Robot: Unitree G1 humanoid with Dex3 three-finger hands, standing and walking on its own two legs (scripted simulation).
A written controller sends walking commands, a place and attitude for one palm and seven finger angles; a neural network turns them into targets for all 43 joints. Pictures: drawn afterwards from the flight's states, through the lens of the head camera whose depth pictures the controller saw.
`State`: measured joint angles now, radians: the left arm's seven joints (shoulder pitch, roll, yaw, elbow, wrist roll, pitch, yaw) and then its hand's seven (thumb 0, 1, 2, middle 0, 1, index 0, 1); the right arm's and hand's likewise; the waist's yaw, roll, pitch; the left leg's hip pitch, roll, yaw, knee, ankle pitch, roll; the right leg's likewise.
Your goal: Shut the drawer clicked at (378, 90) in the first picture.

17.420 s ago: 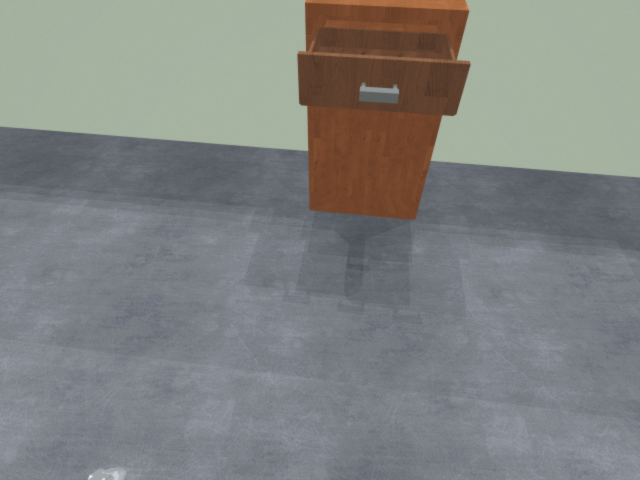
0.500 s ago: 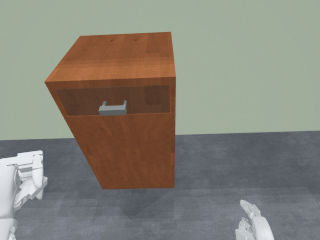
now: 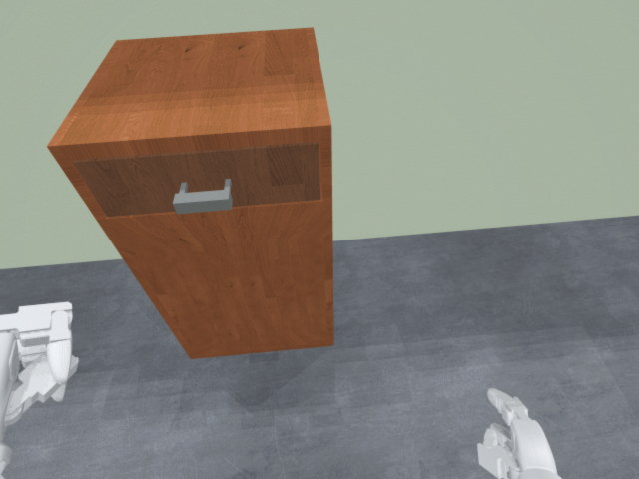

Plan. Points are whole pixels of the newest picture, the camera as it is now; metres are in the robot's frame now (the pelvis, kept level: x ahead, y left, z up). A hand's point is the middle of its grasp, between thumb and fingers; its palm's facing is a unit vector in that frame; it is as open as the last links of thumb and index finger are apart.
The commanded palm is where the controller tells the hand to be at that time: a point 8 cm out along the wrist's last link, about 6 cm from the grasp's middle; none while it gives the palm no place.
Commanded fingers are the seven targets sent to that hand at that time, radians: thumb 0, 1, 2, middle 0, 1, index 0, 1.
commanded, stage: step back with the hand held close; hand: left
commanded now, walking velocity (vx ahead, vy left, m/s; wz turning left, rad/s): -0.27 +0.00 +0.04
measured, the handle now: (204, 193) +0.59 +0.27 -0.01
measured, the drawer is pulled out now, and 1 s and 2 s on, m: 0.00 0.00 0.00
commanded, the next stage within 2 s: stop stepping back and stand still in 0.78 s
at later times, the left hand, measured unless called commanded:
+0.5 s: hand out of the picture +0.08 +0.27 +0.16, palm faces +0.38 -0.77 -0.52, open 3.2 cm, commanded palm +0.01 +0.31 +0.17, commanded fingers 0.00 0.90 0.90 -1.40 -1.60 -1.40 -1.60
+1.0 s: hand out of the picture -0.01 +0.24 +0.17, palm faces +0.31 -0.83 -0.47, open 3.3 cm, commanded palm -0.07 +0.29 +0.17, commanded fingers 0.00 0.90 0.90 -1.40 -1.60 -1.40 -1.60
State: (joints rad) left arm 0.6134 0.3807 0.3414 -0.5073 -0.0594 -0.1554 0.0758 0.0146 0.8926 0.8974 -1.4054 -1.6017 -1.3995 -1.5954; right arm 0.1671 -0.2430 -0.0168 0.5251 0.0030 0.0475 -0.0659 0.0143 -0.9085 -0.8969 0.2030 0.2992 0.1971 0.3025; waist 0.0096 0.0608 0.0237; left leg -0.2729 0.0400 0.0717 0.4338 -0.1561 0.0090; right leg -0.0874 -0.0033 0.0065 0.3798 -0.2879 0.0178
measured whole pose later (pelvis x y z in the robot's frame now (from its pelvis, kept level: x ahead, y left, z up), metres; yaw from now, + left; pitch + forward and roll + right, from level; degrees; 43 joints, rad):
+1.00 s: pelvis -0.21 +0.01 -0.02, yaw -2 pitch +3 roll -3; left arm 0.63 0.41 0.39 -0.65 -0.05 -0.27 0.12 0.01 0.89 0.90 -1.41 -1.60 -1.40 -1.60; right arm 0.16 -0.16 0.01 0.60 -0.02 -0.10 -0.02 0.01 -0.91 -0.90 0.21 0.30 0.20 0.30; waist 0.02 0.02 0.01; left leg -0.58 0.05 0.03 0.58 -0.15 -0.01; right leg -0.15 0.06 -0.02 0.48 -0.39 -0.03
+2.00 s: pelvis -0.27 +0.03 -0.02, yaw -1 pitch +0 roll -1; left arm 0.31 0.31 0.13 0.29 0.04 0.00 0.02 0.00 0.90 0.90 -1.34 -1.54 -1.34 -1.54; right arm 0.14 -0.28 -0.01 0.79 -0.01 -0.04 0.00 0.01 -0.91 -0.90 0.20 0.30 0.20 0.30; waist 0.00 0.06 -0.01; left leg -0.41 -0.04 -0.02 0.61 -0.20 0.05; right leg -0.25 0.00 -0.02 0.61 -0.35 0.01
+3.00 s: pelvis -0.26 +0.01 +0.00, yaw -1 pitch -2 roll +0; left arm 0.32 0.08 0.01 1.14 0.01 -0.01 0.04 0.00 0.91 0.90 -0.20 -0.30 -0.20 -0.30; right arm 0.34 -0.10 -0.02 1.13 -0.01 0.01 -0.04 0.00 -0.91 -0.90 0.20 0.30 0.19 0.30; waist -0.02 0.01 0.03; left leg -0.27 -0.01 -0.03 0.47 -0.16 0.01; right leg -0.12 0.02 -0.02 0.46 -0.31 -0.02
